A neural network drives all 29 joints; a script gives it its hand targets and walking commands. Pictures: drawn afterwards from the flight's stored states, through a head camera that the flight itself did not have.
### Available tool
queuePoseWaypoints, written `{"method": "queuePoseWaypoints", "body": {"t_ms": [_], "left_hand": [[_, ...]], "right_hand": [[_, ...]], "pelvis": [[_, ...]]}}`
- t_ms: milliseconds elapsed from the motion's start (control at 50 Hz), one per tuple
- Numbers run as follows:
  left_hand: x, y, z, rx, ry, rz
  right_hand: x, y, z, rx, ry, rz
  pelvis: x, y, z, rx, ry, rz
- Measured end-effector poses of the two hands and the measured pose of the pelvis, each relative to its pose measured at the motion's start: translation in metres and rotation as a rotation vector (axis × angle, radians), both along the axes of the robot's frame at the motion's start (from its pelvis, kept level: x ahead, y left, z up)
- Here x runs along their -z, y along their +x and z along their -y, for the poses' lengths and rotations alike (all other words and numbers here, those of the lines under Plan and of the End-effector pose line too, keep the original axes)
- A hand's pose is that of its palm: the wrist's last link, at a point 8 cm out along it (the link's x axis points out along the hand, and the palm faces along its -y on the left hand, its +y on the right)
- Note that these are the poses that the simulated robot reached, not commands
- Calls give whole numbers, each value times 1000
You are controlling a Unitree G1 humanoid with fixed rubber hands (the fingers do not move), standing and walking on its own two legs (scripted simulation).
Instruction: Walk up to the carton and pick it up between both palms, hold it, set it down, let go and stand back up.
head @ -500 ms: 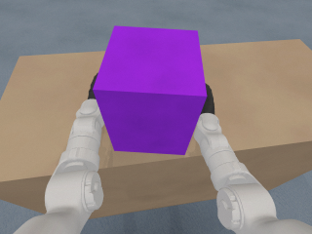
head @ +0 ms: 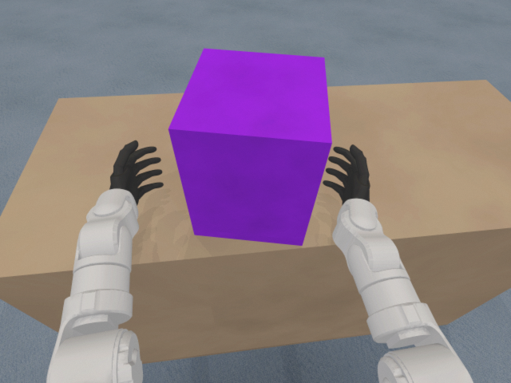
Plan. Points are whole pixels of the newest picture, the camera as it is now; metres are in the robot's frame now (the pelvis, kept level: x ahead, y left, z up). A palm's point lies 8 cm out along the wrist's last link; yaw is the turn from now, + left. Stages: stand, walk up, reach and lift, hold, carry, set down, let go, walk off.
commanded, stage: set down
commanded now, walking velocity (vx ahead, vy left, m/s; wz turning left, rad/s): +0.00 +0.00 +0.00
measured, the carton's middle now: (255, 151) +0.45 -0.01 +0.10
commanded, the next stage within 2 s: none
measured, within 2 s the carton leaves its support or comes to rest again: neither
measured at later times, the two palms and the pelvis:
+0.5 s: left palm (111, 225) +0.33 +0.22 +0.08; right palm (371, 216) +0.30 -0.17 +0.11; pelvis +0.00 +0.00 +0.00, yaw +0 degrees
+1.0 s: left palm (76, 284) +0.24 +0.24 +0.08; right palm (391, 264) +0.22 -0.17 +0.11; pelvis -0.01 +0.00 +0.00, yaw +0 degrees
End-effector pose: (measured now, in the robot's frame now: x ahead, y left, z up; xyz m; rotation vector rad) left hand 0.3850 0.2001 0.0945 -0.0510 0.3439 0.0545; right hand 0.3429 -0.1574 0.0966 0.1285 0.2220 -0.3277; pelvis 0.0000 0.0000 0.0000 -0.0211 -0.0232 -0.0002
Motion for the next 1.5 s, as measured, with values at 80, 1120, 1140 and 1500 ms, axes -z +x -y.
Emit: {"method": "queuePoseWaypoints", "body": {"t_ms": [80, 1120, 1140, 1500], "left_hand": [[-15, -3, 6, 16, -10, 38], [16, -163, -50, -34, 41, -22], [17, -165, -51, -35, 46, -23], [32, -195, -43, -14, 62, -67]], "right_hand": [[-5, -6, 0, -19, 1, -15], [-4, -129, 7, -52, 3, -102], [-3, -130, 7, -55, 4, -109], [18, -154, 18, -68, 8, -222]], "pelvis": [[1, -7, 1, 0, 1, 12], [1, -5, 0, 0, 0, 31], [1, -5, 0, 0, 0, 31], [0, 2, 6, 5, -4, 27]]}}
